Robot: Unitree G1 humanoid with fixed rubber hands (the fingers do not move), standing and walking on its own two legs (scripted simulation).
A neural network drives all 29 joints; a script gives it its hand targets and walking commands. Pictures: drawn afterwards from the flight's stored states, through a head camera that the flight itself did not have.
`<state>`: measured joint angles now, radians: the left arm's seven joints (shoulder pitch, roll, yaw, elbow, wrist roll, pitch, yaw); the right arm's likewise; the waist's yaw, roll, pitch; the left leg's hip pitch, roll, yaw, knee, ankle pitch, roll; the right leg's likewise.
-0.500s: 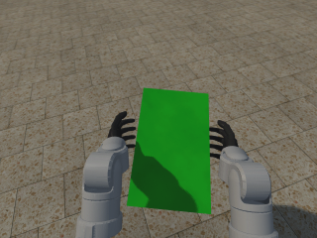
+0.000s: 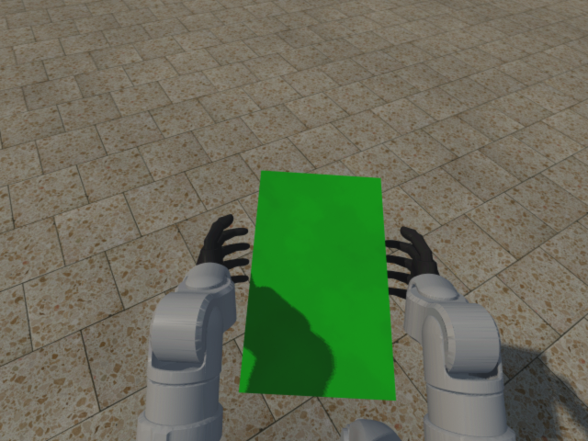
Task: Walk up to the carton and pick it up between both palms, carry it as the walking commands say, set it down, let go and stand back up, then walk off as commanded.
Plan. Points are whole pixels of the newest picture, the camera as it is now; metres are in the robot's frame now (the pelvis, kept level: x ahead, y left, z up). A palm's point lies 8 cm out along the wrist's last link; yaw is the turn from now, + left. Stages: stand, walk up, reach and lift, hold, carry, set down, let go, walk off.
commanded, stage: carry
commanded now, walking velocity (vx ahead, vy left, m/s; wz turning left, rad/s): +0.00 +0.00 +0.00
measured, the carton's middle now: (312, 289) +0.32 +0.01 +0.00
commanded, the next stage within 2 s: none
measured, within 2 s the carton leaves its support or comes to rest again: neither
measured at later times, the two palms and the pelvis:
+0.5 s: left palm (228, 292) +0.24 +0.11 +0.12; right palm (457, 333) +0.22 -0.14 +0.11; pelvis -0.05 +0.00 +0.00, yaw -4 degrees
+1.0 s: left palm (276, 306) +0.24 +0.06 +0.10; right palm (498, 352) +0.21 -0.19 +0.09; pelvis -0.07 -0.04 -0.02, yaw -5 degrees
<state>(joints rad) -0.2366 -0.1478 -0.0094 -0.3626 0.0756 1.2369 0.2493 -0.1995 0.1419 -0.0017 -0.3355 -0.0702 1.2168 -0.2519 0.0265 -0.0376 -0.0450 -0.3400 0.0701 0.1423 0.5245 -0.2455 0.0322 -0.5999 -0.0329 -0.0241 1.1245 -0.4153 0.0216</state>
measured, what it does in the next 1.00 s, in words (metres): steps on the spot: right foot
